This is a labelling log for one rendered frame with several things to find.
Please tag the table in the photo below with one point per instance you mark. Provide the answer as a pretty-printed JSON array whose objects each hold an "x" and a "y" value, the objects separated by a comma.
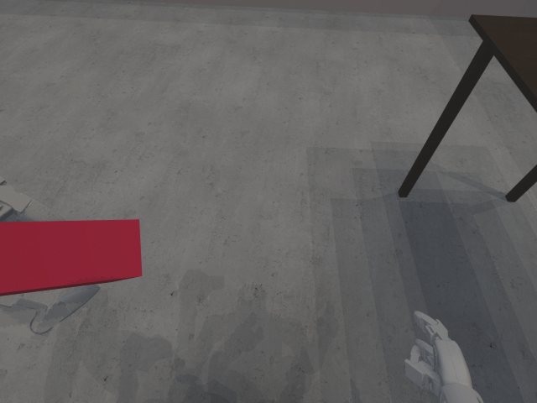
[{"x": 513, "y": 41}]

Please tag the sponge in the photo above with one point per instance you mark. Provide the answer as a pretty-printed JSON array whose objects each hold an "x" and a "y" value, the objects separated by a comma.
[{"x": 36, "y": 256}]

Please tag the robot left hand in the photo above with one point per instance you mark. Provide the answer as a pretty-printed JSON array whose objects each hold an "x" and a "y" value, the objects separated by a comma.
[{"x": 25, "y": 318}]

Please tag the robot right hand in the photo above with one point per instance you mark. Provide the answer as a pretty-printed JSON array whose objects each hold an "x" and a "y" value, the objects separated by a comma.
[{"x": 445, "y": 362}]

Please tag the right robot forearm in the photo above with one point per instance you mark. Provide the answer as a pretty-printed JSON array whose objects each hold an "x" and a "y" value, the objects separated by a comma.
[{"x": 458, "y": 393}]

